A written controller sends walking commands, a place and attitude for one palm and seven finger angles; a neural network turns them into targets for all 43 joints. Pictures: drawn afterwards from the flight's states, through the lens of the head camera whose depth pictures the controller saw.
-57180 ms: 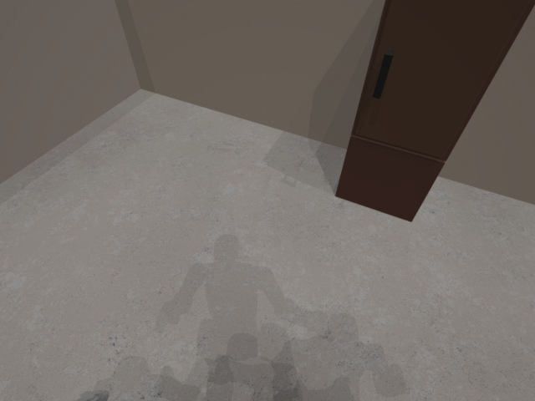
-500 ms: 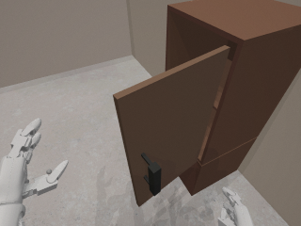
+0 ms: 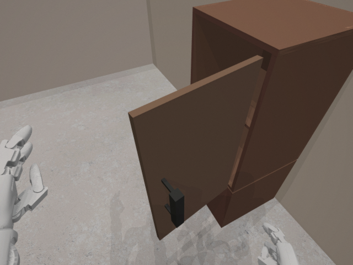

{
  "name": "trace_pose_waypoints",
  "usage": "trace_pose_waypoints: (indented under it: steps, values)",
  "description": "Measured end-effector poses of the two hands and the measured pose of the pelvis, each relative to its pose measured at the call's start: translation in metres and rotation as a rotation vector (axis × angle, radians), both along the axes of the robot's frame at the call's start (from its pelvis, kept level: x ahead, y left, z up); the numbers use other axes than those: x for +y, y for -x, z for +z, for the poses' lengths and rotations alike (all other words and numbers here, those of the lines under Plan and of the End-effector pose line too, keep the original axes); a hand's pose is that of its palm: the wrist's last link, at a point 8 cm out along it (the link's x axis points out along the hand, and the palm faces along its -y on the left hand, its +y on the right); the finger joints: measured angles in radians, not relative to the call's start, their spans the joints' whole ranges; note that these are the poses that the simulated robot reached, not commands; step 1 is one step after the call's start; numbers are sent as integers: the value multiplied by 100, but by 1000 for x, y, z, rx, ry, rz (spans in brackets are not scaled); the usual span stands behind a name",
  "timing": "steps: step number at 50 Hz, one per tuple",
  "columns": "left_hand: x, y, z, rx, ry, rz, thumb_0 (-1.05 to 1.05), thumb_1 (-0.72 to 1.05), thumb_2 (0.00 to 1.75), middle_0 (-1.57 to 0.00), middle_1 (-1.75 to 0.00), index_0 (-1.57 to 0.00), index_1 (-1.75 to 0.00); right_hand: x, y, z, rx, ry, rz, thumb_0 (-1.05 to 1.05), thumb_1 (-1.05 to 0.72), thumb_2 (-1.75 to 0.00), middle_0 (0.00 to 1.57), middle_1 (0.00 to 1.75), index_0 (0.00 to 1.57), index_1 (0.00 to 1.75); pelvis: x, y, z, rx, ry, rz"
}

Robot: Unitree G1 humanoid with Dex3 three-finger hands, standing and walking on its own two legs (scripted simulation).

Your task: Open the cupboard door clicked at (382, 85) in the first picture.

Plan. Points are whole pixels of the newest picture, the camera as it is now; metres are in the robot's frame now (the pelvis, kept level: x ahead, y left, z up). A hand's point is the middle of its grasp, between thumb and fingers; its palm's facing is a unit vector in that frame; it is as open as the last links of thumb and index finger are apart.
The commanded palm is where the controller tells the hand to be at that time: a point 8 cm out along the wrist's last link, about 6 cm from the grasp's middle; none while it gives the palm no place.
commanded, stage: draw the hand back to the body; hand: left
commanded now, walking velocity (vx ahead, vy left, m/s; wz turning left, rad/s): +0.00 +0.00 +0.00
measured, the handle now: (171, 202) +0.29 +0.06 -0.06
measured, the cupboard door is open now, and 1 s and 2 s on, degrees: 100 100 100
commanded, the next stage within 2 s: step back with the hand held close in 0.02 s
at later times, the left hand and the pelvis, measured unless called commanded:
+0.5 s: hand (31, 203) +0.16 +0.27 +0.15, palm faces +0.36 -0.77 -0.52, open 7.5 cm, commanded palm +0.10 +0.31 +0.18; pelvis -0.04 +0.01 +0.00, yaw -1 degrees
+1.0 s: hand (1, 233) +0.11 +0.28 +0.15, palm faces +0.44 -0.74 -0.51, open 7.5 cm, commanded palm +0.04 +0.32 +0.18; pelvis -0.10 +0.02 -0.02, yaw +1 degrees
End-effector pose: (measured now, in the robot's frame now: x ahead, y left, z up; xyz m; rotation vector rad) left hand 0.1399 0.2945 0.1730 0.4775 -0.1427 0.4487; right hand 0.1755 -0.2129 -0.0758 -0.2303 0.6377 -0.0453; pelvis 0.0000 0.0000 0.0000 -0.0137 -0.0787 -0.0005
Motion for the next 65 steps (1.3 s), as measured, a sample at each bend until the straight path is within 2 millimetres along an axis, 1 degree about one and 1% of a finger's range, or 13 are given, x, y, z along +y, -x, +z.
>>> trace_pose_waypoints:
  steps: [8, 11, 14, 18, 25, 30, 36, 42, 48, 54, 59, 62, 65]
  values:
    - [0, 2, 2, -20, 1, 6, 2, 88, 90, -21, -30, -21, -31, 0, 3, 1, -5, -4, 0, 1, -91, -90, 20, 30, 20, 30, -2, 4, 1, -9, 0, -2]
    - [7, 0, 6, -36, -29, 10, 2, 88, 90, -21, -30, -21, -31, -2, 5, 2, 9, 1, -3, 1, -90, -90, 20, 30, 20, 30, -2, 8, 1, 12, 5, 6]
    - [12, -2, 4, -21, -52, 4, 2, 88, 90, -21, -30, -21, -31, -7, 9, 4, 27, 18, -24, 1, -90, -90, 21, 30, 20, 30, 0, 13, 1, 37, 6, 2]
    - [9, 0, 0, 24, -71, -44, 2, 89, 90, -21, -30, -20, -31, -15, 20, 5, 48, 44, -67, 1, -90, -90, 21, 30, 20, 30, 5, 22, 1, 60, -2, -4]
    - [14, 19, -1, 42, -115, -87, 2, 88, 90, -21, -30, -21, -31, -20, 48, 5, 85, 71, -128, 1, -91, -90, 20, 30, 20, 30, 13, 41, -2, 70, -14, -10]
    - [21, 38, -1, 4, -133, -63, 2, 88, 90, -21, -30, -21, -31, -14, 68, 2, 86, 74, -121, 1, -91, -90, 20, 30, 20, 30, 15, 58, -7, 65, -18, -10]
    - [21, 57, -3, -50, -142, -37, 2, 88, 90, -21, -30, -21, -31, -6, 87, -5, 76, 62, -93, 1, -90, -90, 20, 30, 20, 30, 14, 74, -14, 57, -17, -4]
    - [17, 67, -4, -94, -132, -49, 2, 88, 90, -21, -30, -21, -31, -6, 105, -11, 92, 65, -86, 1, -90, -90, 21, 30, 20, 30, 14, 87, -18, 64, -6, -1]
    - [22, 71, -2, -96, -159, -66, 2, 88, 90, -21, -30, -21, -31, -9, 121, -11, 110, 81, -108, 1, -90, -90, 21, 30, 20, 30, 16, 96, -18, 73, -2, 6]
    - [26, 79, -2, -96, -213, -46, 2, 88, 90, -21, -30, -21, -31, -13, 125, -16, 110, 90, -98, 1, -90, -90, 21, 30, 20, 30, 14, 99, -24, 62, -13, 25]
    - [19, 84, -2, -130, -204, -40, 2, 88, 90, -21, -30, -21, -31, -15, 119, -22, 104, 86, -83, 1, -90, -90, 21, 30, 20, 30, 11, 104, -30, 62, -12, 22]
    - [16, 85, -3, -148, -171, -67, 2, 88, 90, -21, -30, -21, -31, -15, 119, -20, 112, 87, -83, 1, -90, -90, 21, 30, 20, 30, 12, 109, -28, 75, -11, 30]
    - [19, 88, -4, -138, -164, -97, 2, 88, 90, -21, -30, -21, -31, -12, 122, -15, 113, 95, -95, 1, -91, -90, 21, 30, 20, 30, 17, 116, -26, 85, -10, 32]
